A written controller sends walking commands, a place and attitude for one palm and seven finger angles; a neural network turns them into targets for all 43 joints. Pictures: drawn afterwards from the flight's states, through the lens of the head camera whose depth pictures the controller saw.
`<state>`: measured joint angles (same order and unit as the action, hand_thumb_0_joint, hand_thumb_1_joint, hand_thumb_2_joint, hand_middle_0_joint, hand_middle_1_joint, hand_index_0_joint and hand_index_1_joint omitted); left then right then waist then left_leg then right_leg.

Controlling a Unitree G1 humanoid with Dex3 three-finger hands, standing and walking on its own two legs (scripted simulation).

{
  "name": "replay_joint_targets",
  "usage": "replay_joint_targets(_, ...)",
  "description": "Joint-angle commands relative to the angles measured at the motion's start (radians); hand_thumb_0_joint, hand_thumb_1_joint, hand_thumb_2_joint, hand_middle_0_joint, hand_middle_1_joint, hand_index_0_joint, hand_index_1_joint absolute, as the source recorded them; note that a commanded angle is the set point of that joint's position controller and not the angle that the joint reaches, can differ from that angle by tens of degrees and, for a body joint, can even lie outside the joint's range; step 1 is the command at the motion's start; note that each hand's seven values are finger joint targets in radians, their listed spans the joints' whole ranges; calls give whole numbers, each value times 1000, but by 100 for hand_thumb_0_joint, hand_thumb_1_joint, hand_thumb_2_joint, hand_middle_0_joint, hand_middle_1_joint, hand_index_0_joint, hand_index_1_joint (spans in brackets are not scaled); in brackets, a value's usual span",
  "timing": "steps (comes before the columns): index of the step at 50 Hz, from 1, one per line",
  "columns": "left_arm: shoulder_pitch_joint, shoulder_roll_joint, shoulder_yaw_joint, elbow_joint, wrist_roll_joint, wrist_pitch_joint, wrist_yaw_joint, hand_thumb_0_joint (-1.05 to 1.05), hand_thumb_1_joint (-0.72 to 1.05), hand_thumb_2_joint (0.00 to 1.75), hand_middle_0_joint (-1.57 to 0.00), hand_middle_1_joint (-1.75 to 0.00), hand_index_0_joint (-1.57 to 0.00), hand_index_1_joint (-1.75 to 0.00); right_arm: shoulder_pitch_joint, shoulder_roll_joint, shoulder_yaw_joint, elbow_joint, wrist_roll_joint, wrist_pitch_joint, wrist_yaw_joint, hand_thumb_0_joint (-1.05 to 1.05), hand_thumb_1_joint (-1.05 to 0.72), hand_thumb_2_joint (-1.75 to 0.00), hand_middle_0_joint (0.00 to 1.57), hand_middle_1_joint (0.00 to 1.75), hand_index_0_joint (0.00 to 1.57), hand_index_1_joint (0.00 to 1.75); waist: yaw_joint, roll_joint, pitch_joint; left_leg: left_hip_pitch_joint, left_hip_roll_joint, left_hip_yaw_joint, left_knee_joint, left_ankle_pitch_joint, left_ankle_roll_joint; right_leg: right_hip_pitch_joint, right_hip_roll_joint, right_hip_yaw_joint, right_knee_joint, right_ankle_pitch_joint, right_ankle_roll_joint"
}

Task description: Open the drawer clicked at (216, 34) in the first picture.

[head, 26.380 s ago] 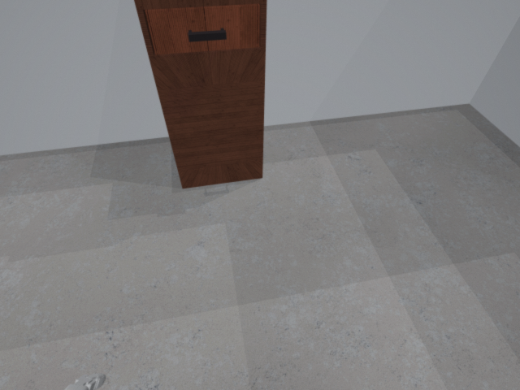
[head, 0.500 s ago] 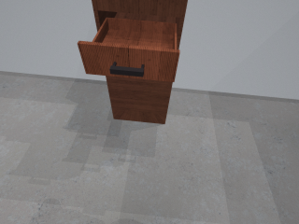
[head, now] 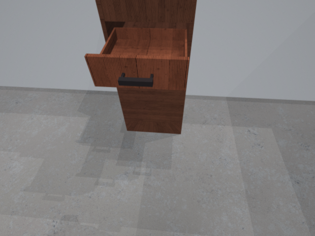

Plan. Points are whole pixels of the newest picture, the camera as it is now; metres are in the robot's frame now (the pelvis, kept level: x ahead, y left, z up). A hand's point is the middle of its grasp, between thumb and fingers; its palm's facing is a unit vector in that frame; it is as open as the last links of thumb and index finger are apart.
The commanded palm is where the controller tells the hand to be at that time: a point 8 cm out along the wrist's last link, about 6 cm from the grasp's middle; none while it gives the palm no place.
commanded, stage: let the arm hang, fingers relaxed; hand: left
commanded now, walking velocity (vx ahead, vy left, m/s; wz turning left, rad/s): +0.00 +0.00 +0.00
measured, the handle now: (136, 78) +0.65 +0.12 +0.02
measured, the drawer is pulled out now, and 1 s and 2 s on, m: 0.29 0.29 0.29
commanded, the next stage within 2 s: look to check the result in 0.30 s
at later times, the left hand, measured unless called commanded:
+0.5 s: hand out of the picture +0.01 +0.15 -0.17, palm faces +0.02 -0.98 -0.19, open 7.4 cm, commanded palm none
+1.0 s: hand out of the picture +0.03 +0.15 -0.17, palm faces +0.03 -0.98 -0.20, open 7.4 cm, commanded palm none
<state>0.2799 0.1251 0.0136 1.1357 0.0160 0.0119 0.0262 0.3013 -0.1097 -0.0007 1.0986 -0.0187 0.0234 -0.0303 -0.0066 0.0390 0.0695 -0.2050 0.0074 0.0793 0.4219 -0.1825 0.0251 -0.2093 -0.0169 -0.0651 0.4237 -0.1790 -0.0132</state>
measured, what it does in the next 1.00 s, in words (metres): stands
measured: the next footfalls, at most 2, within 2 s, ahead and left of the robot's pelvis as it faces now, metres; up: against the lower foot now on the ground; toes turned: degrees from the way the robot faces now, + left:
none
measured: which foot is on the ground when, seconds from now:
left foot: down 0.00-1.00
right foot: down 0.00-1.00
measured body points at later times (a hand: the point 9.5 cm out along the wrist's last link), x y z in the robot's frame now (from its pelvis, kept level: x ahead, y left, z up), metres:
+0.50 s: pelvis +0.02 -0.01 +0.00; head +0.04 -0.02 +0.45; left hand +0.01 +0.20 -0.16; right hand -0.02 -0.22 -0.17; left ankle +0.03 +0.10 -0.74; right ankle +0.03 -0.11 -0.74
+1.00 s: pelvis +0.03 -0.02 +0.00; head +0.05 -0.03 +0.45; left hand +0.03 +0.20 -0.15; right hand +0.02 -0.23 -0.17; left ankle +0.03 +0.10 -0.74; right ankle +0.03 -0.11 -0.74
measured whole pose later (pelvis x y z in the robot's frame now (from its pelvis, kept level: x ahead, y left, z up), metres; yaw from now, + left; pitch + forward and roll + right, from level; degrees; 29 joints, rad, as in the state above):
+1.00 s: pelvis +0.03 -0.02 +0.00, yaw +0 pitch -2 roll +0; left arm 0.25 0.13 0.02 1.14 0.01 0.00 0.03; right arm 0.28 -0.12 -0.01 1.13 -0.01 0.01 -0.04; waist -0.01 0.02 0.08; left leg -0.15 0.04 0.07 0.39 -0.21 -0.01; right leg -0.15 0.02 -0.07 0.38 -0.21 -0.04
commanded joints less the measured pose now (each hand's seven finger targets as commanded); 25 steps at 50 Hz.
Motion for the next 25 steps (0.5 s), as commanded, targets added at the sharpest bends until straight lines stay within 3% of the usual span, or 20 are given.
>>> replay_joint_targets(1, 75, 107, 21, -20, 1, -13, 13, 0, 90, 90, -20, -30, -20, -30, 96, -86, -24, -6, 6, -18, -5, 0, -90, -90, 20, 30, 20, 30, 1, -42, 47, -17, 101, -120, -125, -115, 11, -61, -65, 98, -100, -100, -31)
replay_joint_targets(5, 61, 103, 25, -22, 0, -14, 13, 0, 90, 90, -20, -30, -20, -30, 101, -77, -23, -1, 3, -23, -7, 0, -90, -90, 20, 30, 20, 30, 0, -14, 47, -29, 99, -114, -132, -108, 9, -41, -66, 100, -98, -76, -32)
replay_joint_targets(15, 48, 112, 26, -24, -4, -21, 12, 0, 90, 90, -20, -30, -20, -30, 104, -73, -22, 7, 6, -26, -9, 0, -90, -90, 20, 30, 20, 30, -2, -27, 8, 17, 95, -95, -102, -10, 3, -8, -78, 105, -114, -31, -37)
replay_joint_targets(25, 50, 108, 23, -12, -5, -23, 14, 0, 90, 90, -20, -30, -20, -30, 95, -75, -21, 16, 6, -21, -10, 0, -90, -90, 20, 30, 20, 30, -5, -24, 21, 38, 94, -84, -94, 5, -4, -13, -81, 110, -137, -28, -39)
